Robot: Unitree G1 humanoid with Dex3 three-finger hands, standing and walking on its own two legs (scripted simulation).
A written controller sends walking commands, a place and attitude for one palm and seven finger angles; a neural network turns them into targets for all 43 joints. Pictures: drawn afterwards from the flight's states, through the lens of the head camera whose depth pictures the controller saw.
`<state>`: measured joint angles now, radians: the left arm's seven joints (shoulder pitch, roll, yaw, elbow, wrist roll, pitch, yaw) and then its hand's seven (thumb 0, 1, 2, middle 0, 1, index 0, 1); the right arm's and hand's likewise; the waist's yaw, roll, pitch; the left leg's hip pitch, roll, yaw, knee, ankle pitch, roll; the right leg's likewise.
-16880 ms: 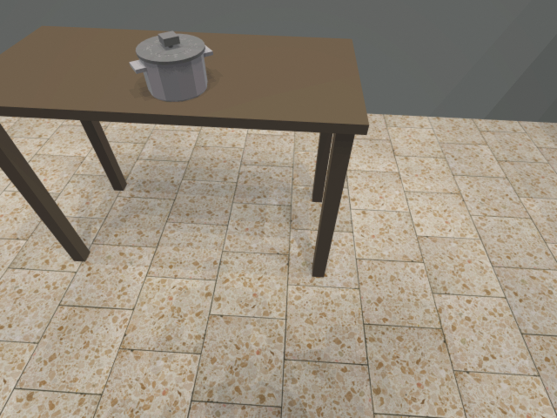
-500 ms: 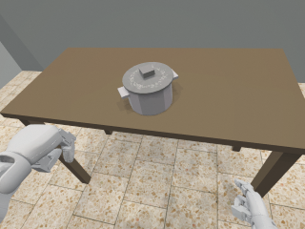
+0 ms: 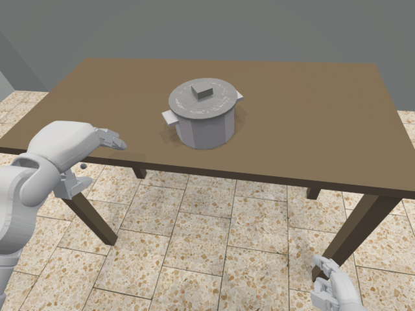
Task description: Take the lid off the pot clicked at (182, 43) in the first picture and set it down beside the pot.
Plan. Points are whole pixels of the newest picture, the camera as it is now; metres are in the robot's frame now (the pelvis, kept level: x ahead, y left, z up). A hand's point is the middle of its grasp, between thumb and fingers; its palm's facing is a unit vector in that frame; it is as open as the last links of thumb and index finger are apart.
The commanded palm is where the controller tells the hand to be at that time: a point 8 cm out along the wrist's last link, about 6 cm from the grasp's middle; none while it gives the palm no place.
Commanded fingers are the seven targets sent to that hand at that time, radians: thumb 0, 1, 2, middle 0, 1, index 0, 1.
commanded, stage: reach forward and open the fingers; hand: left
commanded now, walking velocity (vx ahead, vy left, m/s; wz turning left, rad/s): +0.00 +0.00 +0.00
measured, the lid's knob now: (201, 89) +0.57 +0.10 +0.13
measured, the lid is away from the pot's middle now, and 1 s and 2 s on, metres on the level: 0.00 0.00 0.00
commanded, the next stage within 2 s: move the open hand above the knob in 0.12 s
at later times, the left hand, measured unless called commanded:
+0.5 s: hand (107, 138) +0.34 +0.22 +0.18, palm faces -0.19 -0.01 -0.98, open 10.1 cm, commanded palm +0.32 +0.21 +0.26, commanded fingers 0.00 -0.31 1.47 -0.84 -0.08 -0.84 -0.08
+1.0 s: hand (151, 106) +0.43 +0.17 +0.19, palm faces -0.23 -0.02 -0.97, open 10.1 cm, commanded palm +0.40 +0.17 +0.26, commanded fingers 0.00 -0.31 1.47 -0.84 -0.08 -0.84 -0.08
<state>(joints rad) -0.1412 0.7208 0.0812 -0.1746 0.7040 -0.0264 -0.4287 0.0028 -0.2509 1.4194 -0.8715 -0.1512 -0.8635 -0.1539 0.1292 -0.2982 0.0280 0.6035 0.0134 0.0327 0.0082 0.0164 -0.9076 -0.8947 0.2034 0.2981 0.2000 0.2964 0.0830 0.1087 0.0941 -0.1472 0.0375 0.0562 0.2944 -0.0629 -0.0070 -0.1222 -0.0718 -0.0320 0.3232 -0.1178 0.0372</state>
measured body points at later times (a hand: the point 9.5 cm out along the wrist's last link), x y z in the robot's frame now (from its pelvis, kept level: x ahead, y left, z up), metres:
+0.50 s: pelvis +0.00 +0.00 +0.00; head +0.01 -0.04 +0.45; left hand +0.34 +0.22 +0.24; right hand +0.22 -0.22 -0.10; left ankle +0.07 +0.13 -0.75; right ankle +0.04 -0.15 -0.75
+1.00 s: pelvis +0.03 -0.01 +0.00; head +0.05 -0.05 +0.45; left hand +0.43 +0.17 +0.24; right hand +0.20 -0.25 -0.12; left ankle +0.07 +0.13 -0.75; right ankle +0.04 -0.15 -0.75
